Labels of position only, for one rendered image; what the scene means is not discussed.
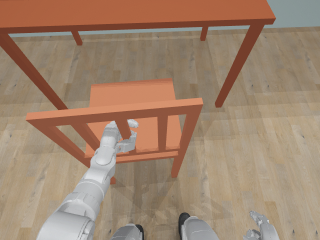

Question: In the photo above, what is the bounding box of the robot right hand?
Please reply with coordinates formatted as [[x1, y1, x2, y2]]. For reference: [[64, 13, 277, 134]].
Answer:
[[243, 210, 280, 240]]

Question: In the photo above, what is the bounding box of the robot left forearm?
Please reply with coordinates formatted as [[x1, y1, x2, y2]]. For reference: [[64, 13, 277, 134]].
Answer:
[[36, 146, 117, 240]]

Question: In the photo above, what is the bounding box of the table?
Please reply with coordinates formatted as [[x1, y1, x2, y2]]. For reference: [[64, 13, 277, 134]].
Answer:
[[0, 0, 276, 110]]

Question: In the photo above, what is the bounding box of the left robot shin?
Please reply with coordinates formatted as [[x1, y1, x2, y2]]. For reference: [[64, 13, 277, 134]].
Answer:
[[126, 223, 139, 230]]

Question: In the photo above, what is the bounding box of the robot left hand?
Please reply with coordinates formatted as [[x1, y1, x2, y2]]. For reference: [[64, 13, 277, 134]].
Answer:
[[99, 119, 139, 154]]

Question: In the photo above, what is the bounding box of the chair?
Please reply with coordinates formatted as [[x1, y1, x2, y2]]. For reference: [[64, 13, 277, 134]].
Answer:
[[25, 78, 203, 185]]

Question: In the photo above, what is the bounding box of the robot left upper arm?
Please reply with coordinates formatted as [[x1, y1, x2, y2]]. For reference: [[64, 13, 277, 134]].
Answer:
[[38, 210, 95, 240]]

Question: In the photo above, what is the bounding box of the robot right thigh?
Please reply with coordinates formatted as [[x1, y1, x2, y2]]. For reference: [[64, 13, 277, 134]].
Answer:
[[181, 219, 219, 240]]

